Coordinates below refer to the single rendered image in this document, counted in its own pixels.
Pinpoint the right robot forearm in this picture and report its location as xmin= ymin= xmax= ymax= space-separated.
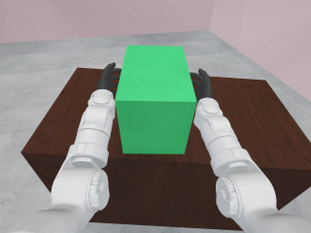
xmin=193 ymin=97 xmax=277 ymax=205

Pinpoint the carton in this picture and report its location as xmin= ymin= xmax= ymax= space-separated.
xmin=115 ymin=45 xmax=197 ymax=154

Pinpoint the right robot upper arm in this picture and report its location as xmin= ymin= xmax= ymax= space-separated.
xmin=216 ymin=170 xmax=311 ymax=233

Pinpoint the left robot forearm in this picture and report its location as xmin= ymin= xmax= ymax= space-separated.
xmin=51 ymin=89 xmax=116 ymax=201

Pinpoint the pedestal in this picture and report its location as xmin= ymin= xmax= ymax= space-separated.
xmin=20 ymin=67 xmax=311 ymax=231

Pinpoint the left robot hand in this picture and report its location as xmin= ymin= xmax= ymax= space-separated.
xmin=96 ymin=62 xmax=121 ymax=95

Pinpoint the left robot upper arm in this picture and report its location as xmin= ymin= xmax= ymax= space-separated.
xmin=7 ymin=167 xmax=110 ymax=233

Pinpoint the right robot hand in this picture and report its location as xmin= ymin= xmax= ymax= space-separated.
xmin=190 ymin=68 xmax=214 ymax=104

